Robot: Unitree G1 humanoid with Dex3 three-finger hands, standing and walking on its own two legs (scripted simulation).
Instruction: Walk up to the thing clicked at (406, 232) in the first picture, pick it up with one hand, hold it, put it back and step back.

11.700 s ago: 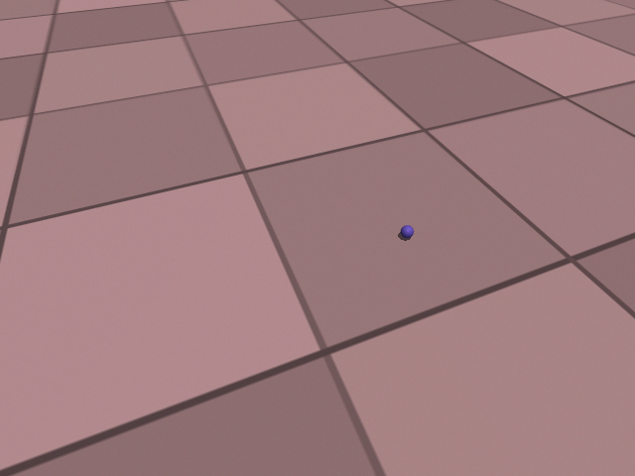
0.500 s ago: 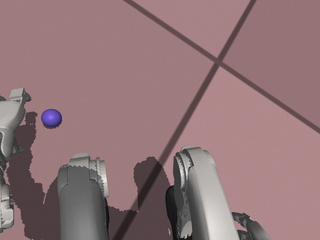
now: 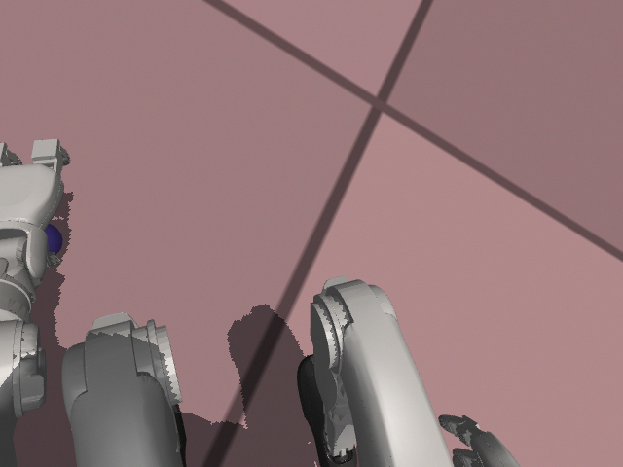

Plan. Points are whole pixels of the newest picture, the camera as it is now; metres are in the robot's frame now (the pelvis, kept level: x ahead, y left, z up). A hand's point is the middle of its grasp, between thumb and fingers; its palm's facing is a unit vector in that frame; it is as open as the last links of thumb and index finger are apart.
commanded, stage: approach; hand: left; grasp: from above
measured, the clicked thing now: (39, 241) +0.45 +0.32 -0.29
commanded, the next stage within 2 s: close in in 0.18 s
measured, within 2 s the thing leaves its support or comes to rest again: neither
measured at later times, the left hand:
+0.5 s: hand out of the picture +0.39 +0.34 -0.21, palm faces -0.50 -0.15 -0.85, open 14.0 cm
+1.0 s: hand (35, 232) +0.45 +0.31 -0.24, palm faces -0.43 -0.11 -0.90, open 14.1 cm
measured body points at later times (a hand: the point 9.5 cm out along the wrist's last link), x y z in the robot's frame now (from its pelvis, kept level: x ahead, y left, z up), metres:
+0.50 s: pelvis +0.00 +0.00 +0.00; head +0.25 +0.10 +0.36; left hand +0.42 +0.34 -0.16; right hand +0.08 -0.27 -0.10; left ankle +0.08 +0.14 -0.28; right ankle +0.09 -0.12 -0.28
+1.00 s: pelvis +0.01 +0.01 -0.02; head +0.28 +0.10 +0.33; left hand +0.47 +0.31 -0.19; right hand +0.06 -0.25 -0.11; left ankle +0.08 +0.14 -0.28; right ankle +0.09 -0.12 -0.28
